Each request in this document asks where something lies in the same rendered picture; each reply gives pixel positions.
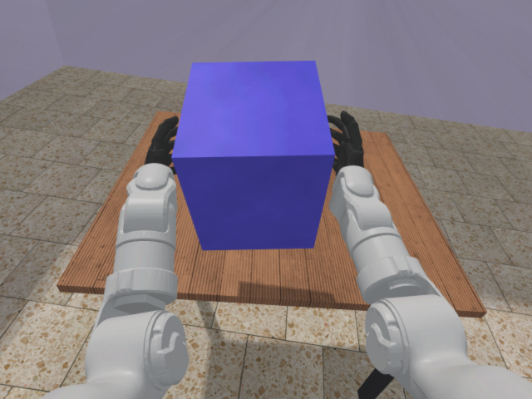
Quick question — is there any carton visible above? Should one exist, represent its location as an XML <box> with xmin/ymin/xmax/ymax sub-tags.
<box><xmin>171</xmin><ymin>61</ymin><xmax>335</xmax><ymax>250</ymax></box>

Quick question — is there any left robot forearm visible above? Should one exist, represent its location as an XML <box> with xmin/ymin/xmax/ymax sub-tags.
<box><xmin>85</xmin><ymin>163</ymin><xmax>178</xmax><ymax>373</ymax></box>

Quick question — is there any robot right upper arm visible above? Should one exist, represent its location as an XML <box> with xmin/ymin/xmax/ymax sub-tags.
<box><xmin>365</xmin><ymin>294</ymin><xmax>532</xmax><ymax>399</ymax></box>

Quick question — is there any robot left upper arm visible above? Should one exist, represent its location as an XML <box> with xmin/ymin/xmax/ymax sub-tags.
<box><xmin>39</xmin><ymin>310</ymin><xmax>190</xmax><ymax>399</ymax></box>

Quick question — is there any robot right hand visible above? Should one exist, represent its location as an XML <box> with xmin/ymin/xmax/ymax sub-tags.
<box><xmin>327</xmin><ymin>111</ymin><xmax>364</xmax><ymax>176</ymax></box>

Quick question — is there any table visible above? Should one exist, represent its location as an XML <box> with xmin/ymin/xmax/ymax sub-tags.
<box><xmin>57</xmin><ymin>111</ymin><xmax>487</xmax><ymax>399</ymax></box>

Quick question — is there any right robot forearm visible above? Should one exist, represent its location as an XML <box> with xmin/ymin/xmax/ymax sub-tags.
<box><xmin>328</xmin><ymin>165</ymin><xmax>467</xmax><ymax>351</ymax></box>

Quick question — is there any robot left hand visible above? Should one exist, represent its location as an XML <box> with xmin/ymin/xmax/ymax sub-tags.
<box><xmin>145</xmin><ymin>116</ymin><xmax>179</xmax><ymax>175</ymax></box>

